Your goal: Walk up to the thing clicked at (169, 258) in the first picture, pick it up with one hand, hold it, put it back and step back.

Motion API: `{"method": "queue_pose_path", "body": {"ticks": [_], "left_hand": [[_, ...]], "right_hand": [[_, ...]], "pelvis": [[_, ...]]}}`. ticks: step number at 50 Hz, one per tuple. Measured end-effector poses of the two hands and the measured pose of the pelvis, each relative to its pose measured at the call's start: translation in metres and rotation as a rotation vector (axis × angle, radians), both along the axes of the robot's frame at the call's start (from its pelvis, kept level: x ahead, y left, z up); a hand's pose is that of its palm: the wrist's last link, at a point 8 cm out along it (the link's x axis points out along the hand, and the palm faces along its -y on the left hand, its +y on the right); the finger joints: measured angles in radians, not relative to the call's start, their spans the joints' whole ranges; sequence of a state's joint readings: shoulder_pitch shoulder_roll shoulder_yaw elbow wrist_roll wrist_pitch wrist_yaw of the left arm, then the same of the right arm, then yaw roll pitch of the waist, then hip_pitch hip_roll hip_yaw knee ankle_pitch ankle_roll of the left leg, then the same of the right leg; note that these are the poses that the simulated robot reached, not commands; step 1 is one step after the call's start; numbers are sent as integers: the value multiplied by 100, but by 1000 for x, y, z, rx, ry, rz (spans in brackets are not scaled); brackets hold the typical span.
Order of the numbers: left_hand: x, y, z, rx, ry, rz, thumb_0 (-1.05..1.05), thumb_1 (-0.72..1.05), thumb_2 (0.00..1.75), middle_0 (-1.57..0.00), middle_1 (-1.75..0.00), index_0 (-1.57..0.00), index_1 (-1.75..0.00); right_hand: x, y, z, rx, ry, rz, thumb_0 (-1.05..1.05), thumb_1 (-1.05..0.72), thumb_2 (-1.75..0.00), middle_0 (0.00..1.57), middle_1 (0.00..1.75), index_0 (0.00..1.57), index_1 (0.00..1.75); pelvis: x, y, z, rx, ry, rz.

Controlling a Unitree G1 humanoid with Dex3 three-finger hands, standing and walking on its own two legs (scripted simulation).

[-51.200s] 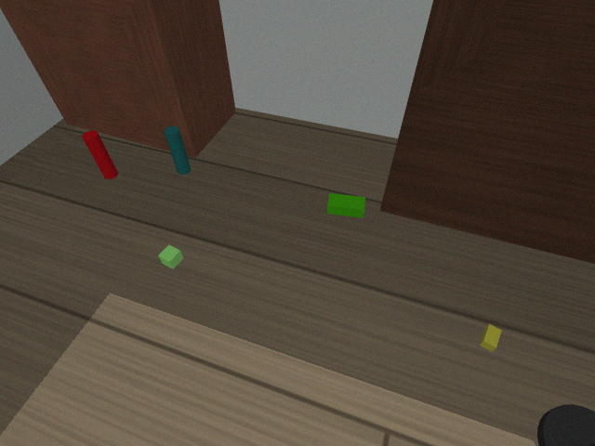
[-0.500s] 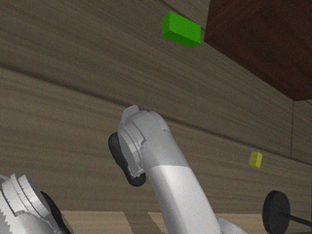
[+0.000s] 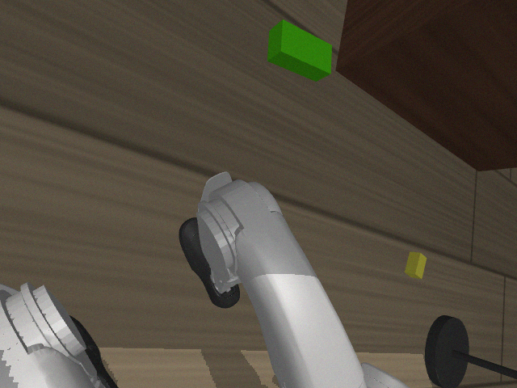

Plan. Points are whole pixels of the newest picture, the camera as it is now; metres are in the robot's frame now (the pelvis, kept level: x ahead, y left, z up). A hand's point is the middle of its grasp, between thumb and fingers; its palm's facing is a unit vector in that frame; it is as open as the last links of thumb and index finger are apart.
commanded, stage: open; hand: left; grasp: from above
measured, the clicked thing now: out of the picture +0.48 +0.29 -0.30
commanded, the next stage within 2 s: withdraw in 0.24 s
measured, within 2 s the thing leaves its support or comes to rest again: neither
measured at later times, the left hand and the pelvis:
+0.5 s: hand out of the picture +0.48 +0.27 -0.27, palm faces -0.24 -0.34 -0.91, open 12.0 cm; pelvis +0.00 +0.00 +0.00, yaw +0 degrees
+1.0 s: hand out of the picture +0.42 +0.28 -0.12, palm faces -0.54 -0.19 -0.82, open 12.6 cm; pelvis -0.01 -0.01 +0.03, yaw +7 degrees
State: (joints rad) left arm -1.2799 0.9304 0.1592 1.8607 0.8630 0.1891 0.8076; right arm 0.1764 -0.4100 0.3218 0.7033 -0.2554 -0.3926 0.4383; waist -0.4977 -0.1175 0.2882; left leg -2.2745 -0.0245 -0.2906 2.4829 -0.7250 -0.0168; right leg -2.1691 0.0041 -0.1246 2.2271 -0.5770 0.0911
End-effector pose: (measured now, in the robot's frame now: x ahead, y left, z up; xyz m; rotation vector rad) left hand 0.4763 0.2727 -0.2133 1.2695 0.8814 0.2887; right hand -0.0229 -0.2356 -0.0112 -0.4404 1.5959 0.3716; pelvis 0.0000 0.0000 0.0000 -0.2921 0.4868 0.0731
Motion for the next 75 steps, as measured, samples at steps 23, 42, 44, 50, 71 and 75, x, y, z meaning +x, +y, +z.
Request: {"method": "queue_pose_path", "body": {"ticks": [23, 42, 44, 50, 71, 75], "left_hand": [[-2, 1, 2, -12, -6, 34, 0, -17, 75, -41, -66, -39, -67], [-5, 40, 148, 79, 42, -261, 0, -20, 76, -38, -67, -36, -68], [-17, 38, 153, 45, 103, -304, 0, -21, 77, -37, -68, -35, -69], [-41, 17, 146, -95, 162, -493, 0, -26, 82, -32, -74, -31, -75], [-14, 26, 109, 60, -35, -536, 0, -38, 92, -19, -87, -18, -86], [-13, 29, 135, 43, -28, -456, 0, -31, 88, -21, -78, -20, -77]], "right_hand": [[-2, -5, -3, 5, -6, -1, 0, -89, -89, 20, 30, 19, 30], [62, -33, -43, -20, -202, -164, 1, -91, -90, 20, 30, 19, 30], [81, -35, -47, -20, -262, -149, 1, -91, -90, 20, 30, 19, 30], [125, -38, -51, -64, -373, -66, 1, -91, -90, 20, 30, 19, 30], [104, -39, -65, -203, -217, -150, 1, -89, -89, 20, 30, 20, 30], [102, -38, -62, -179, -203, -190, 1, -89, -89, 20, 30, 20, 30]], "pelvis": [[-4, -3, -1, 9, -11, -1], [8, -5, 19, 82, 88, 21], [3, -5, 22, 95, 72, 31], [-10, -8, 27, 124, 42, 57], [13, -9, 11, 125, 160, 52], [17, -10, 22, 137, 169, 50]]}}
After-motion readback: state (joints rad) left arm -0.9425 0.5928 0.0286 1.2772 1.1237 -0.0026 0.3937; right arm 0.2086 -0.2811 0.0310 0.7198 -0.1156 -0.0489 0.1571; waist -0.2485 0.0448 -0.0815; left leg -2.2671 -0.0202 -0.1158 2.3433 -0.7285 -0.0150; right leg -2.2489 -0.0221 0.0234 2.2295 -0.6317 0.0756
